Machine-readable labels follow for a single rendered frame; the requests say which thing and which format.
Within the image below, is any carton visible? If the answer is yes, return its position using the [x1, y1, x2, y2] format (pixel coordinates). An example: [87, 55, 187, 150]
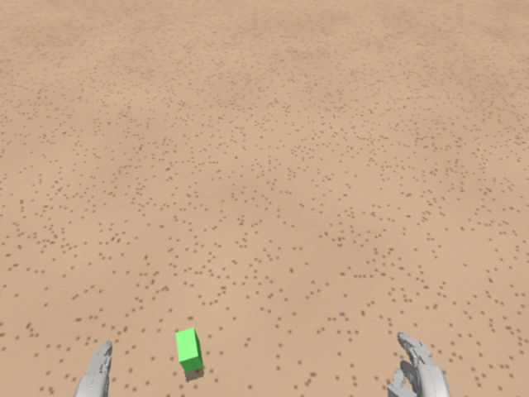
[176, 328, 203, 373]

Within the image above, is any right robot hand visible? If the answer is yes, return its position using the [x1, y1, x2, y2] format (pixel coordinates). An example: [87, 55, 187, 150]
[387, 332, 451, 397]

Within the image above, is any left robot hand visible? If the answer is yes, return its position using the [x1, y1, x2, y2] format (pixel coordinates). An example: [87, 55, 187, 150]
[74, 341, 112, 397]

